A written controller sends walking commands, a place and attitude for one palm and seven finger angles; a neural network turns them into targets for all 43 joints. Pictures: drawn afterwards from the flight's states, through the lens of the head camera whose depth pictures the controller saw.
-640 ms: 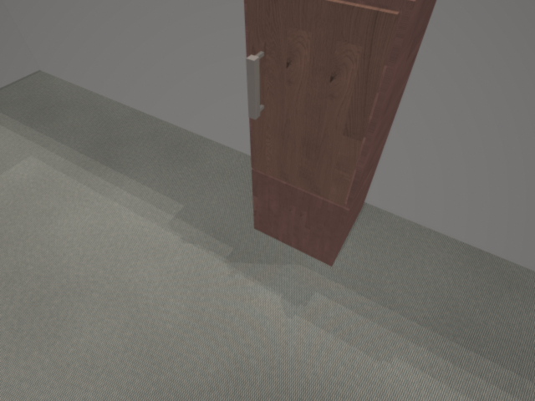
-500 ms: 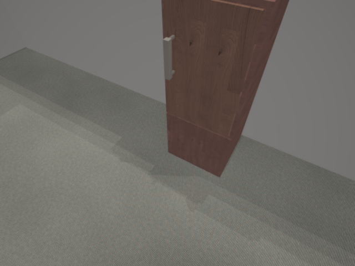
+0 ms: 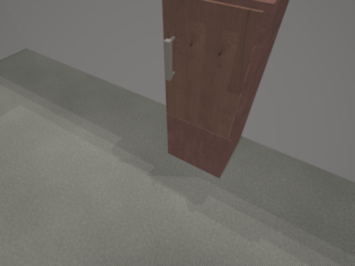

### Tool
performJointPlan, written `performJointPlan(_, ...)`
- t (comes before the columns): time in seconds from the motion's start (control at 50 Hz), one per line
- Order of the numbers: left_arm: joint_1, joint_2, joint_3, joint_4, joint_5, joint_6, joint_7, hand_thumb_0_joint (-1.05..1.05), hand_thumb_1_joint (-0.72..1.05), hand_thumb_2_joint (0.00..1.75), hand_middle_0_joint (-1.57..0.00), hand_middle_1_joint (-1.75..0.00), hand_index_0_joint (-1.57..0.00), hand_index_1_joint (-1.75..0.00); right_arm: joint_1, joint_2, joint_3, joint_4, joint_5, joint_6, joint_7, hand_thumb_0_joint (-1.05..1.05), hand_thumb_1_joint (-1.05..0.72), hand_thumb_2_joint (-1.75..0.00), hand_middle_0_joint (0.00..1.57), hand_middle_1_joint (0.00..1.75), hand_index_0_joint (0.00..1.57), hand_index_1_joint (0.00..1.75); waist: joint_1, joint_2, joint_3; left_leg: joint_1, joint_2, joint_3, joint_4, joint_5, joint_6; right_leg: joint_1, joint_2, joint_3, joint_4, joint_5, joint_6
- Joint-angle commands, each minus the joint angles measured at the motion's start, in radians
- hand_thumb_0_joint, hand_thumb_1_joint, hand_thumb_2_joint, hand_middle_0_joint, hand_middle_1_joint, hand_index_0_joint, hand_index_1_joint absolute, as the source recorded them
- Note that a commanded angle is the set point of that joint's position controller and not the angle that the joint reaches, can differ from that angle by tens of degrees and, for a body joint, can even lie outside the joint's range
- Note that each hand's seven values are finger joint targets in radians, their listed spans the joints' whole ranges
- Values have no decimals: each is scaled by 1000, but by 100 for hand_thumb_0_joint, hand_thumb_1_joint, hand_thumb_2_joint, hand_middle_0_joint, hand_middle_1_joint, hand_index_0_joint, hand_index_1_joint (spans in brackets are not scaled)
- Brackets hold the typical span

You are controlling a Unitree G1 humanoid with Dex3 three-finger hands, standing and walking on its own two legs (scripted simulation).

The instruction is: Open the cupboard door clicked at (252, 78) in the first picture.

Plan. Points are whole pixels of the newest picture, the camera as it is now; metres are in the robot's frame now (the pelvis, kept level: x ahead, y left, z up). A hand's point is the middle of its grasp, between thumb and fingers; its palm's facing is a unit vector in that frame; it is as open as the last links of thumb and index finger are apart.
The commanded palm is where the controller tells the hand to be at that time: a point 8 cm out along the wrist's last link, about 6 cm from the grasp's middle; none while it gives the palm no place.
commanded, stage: look at it before walking up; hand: left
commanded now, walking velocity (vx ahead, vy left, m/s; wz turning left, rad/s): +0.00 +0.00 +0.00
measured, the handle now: (170, 58) +0.89 +0.08 +0.00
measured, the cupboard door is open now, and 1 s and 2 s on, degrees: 0 0 0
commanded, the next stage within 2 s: turn to face it in 0.20 s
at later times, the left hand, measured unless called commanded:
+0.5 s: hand out of the picture +0.04 +0.22 -0.17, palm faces -0.05 -0.96 -0.29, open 7.3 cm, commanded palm none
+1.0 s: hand out of the picture +0.05 +0.16 -0.17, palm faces -0.22 -0.95 -0.24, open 7.3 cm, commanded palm none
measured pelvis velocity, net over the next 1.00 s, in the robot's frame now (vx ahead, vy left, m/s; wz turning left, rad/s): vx -0.03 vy -0.02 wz -0.31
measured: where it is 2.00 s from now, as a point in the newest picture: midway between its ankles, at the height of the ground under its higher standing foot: outside the picture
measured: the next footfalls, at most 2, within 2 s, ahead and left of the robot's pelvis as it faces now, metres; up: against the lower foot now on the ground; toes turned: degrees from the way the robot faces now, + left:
left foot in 1.12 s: +0.05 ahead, +0.13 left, +0.00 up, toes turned -21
right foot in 1.36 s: -0.03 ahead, -0.12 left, +0.00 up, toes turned -25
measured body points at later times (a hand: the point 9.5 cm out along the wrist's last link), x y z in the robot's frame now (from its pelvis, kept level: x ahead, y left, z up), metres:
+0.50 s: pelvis -0.01 +0.00 -0.01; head +0.01 +0.00 +0.44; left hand +0.04 +0.27 -0.15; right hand +0.03 -0.27 -0.15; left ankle -0.02 +0.12 -0.75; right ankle -0.02 -0.13 -0.75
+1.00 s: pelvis -0.03 -0.02 -0.01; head +0.01 -0.04 +0.44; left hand +0.07 +0.21 -0.15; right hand -0.01 -0.28 -0.16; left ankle -0.01 +0.14 -0.69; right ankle -0.03 -0.11 -0.75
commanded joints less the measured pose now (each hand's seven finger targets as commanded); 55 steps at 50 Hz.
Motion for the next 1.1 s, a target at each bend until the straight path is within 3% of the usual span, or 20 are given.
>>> performJointPlan(0.0, -4, 179, 30, -46, 2, -17, 11, 0, 90, 90, -20, -30, -20, -30, -5, -175, -35, -45, -4, -13, -8, 0, -90, -90, 20, 30, 20, 30, 2, -3, -21, 0, 99, -82, -43, 170, 22, -15, -98, 76, -39, 192, -44)
performJointPlan(0.3, -7, 188, 31, -46, 2, -17, 9, 0, 90, 90, -20, -30, -20, -30, -11, -187, -40, -45, -5, -13, -9, 0, -90, -90, 20, 30, 20, 30, 0, -4, -25, 13, 104, -72, -38, 150, 21, -38, -96, 87, -39, 188, -46)
performJointPlan(0.36, 24, 107, 26, -47, 3, 11, 12, 0, 90, 90, -20, -30, -20, -30, 52, -94, -28, -40, -7, 2, -16, 0, -90, -90, 20, 30, 20, 30, -8, 10, -27, 18, 115, -24, 17, 169, 7, -82, -88, 100, 21, 248, -38)
performJointPlan(0.4, 37, 113, 38, -64, 5, 25, 10, 0, 90, 90, -20, -30, -20, -30, 67, -102, -41, -55, -6, 13, -22, 0, -90, -90, 20, 30, 20, 30, -7, 0, -22, 20, 126, -6, 55, 163, 10, -127, -75, 114, 76, 273, -41)
performJointPlan(0.5, 42, 95, 64, -141, 15, 51, -4, 0, 90, 90, -20, -30, -20, -30, 54, -144, -79, -127, -10, 27, -30, 0, -90, -90, 20, 30, 20, 30, -3, 76, -12, -15, 220, -37, 59, 80, 61, -263, -4, 100, 279, 169, -35)
performJointPlan(0.54, 55, 68, 69, -165, 17, 59, -10, 0, 90, 90, -20, -30, -20, -30, 39, -159, -89, -146, -11, 23, -30, 0, -90, -90, 20, 30, 20, 30, 11, 176, -20, -29, 317, -80, 24, 140, 126, -309, 29, 46, 476, -99, -24)
performJointPlan(0.58, 57, 45, 80, -191, 18, 67, -15, 0, 90, 90, -20, -30, -20, -30, 15, -147, -90, -161, -21, 20, -31, 0, -90, -90, 20, 30, 20, 30, 19, 206, 8, -106, 380, -79, 23, 199, 170, -296, -3, 22, 575, -299, -22)
performJointPlan(0.62, 172, 38, 89, -174, 20, 57, -21, 0, 90, 90, -20, -30, -20, -30, -61, -142, -89, -186, -21, 22, -30, 0, -90, -90, 20, 30, 20, 30, 92, 128, -5, -186, 305, 28, 200, 193, 95, -145, -14, 15, 357, -128, -29)
performJointPlan(0.64, 232, 96, 103, -162, 30, 42, -16, 0, 90, 90, -20, -30, -20, -30, -68, -105, -87, -203, -8, 32, -28, 0, -90, -90, 20, 30, 20, 30, 114, -132, -9, -277, 160, 112, 441, -11, 17, -92, -93, 182, 125, 109, -61)
performJointPlan(0.66, 231, 185, 114, -164, 35, 32, 0, 0, 90, 90, -20, -30, -20, -30, -61, -30, -78, -238, 1, 35, -20, 0, -90, -90, 20, 30, 20, 30, 96, -386, 10, -455, -14, 103, 722, -423, -34, -89, -319, 531, -27, 332, -167)
performJointPlan(0.68, 227, 181, 109, -176, 18, 36, 9, 0, 90, 90, -20, -30, -20, -30, -42, -47, -81, -230, -3, 51, -19, 0, -90, -90, 20, 30, 20, 30, 87, -229, -7, -437, 6, -53, 846, -416, -22, -136, -331, 542, -47, 194, -228)
performJointPlan(0.7, 150, 149, 111, -192, 22, 36, 16, 0, 90, 90, -20, -30, -20, -30, -43, -37, -84, -220, -3, 49, -20, 0, -90, -90, 20, 30, 20, 30, 48, -222, -2, -493, 16, -94, 906, -338, -20, -135, -277, 533, -26, 135, -224)
performJointPlan(0.74, 82, 90, 103, -216, 19, 30, 24, 0, 90, 90, -20, -30, -20, -30, -17, -40, -82, -203, -9, 39, -17, 0, -90, -90, 20, 30, 20, 30, 20, -175, -51, -484, 44, -102, 905, -232, -30, -102, -227, 434, 22, 172, -211)
performJointPlan(0.78, 98, 79, 101, -216, 19, 22, 27, 0, 90, 90, -20, -30, -20, -30, -5, -17, -72, -197, -10, 37, -16, 0, -90, -90, 20, 30, 20, 30, 20, -110, -105, -457, 37, -85, 848, -205, -40, -51, -204, 386, 49, 261, -207)
performJointPlan(0.86, 136, 81, 106, -198, 22, 25, 23, 0, 90, 90, -20, -30, -20, -30, -27, 11, -70, -205, -7, 42, -18, 0, -90, -90, 20, 30, 20, 30, 39, -117, -88, -423, 15, -61, 714, -217, -43, -35, -179, 378, 38, 273, -200)
performJointPlan(0.94, 135, 80, 111, -199, 28, 30, 21, 0, 90, 90, -20, -30, -20, -30, -30, 18, -70, -219, -1, 36, -20, 0, -90, -90, 20, 30, 20, 30, 43, -146, -75, -370, 2, -59, 573, -251, -32, -54, -178, 421, 26, 233, -210)
performJointPlan(1.0, 102, 90, 116, -213, 26, 36, 18, 0, 90, 90, -20, -30, -20, -30, 20, 20, -66, -211, 5, 25, -25, 0, -90, -90, 20, 30, 20, 30, 22, -152, -88, -259, -9, -55, 363, -223, -15, -98, -154, 433, 50, 237, -196)
performJointPlan(1.04, 67, 67, 109, -218, 16, 39, 16, 0, 90, 90, -20, -30, -20, -30, 106, 10, -65, -182, 7, 11, -31, 0, -90, -90, 20, 30, 20, 30, -21, -117, -113, -36, 0, -52, 108, -60, -9, -224, -95, 382, 110, 152, -125)
performJointPlan(1.06, 76, 24, 100, -232, 7, 41, 12, 0, 90, 90, -20, -30, -20, -30, 129, -46, -70, -176, -2, 1, -36, 0, -90, -90, 20, 30, 20, 30, -24, 64, -108, 62, 137, -178, -2, -56, 33, -344, 0, 290, 192, -4, -78)
performJointPlan(1.08, 81, -13, 90, -249, 4, 42, 0, 0, 90, 90, -20, -30, -20, -30, 106, -126, -80, -197, -16, 2, -39, 0, -90, -90, 20, 30, 20, 30, -9, 283, -67, 39, 343, -392, -53, 29, 132, -434, 96, 142, 341, -225, -21)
